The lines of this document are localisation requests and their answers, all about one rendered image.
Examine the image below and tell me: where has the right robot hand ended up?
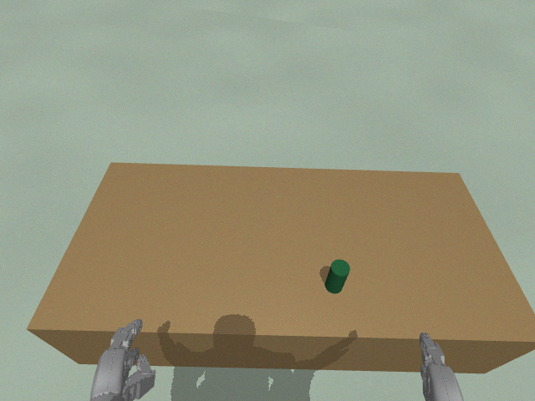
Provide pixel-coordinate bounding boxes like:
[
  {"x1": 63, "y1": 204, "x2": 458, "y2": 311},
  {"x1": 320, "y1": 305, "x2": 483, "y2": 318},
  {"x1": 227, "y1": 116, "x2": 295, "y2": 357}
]
[{"x1": 420, "y1": 332, "x2": 464, "y2": 401}]

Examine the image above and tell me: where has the left robot hand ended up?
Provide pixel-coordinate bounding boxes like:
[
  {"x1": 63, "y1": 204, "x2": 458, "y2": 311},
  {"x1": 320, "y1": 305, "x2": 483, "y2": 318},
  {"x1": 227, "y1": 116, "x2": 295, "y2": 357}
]
[{"x1": 90, "y1": 319, "x2": 155, "y2": 401}]

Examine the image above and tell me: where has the can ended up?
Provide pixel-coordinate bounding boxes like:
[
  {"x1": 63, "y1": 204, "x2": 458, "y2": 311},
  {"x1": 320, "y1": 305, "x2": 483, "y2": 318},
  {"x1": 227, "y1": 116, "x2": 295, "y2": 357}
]
[{"x1": 325, "y1": 259, "x2": 350, "y2": 294}]

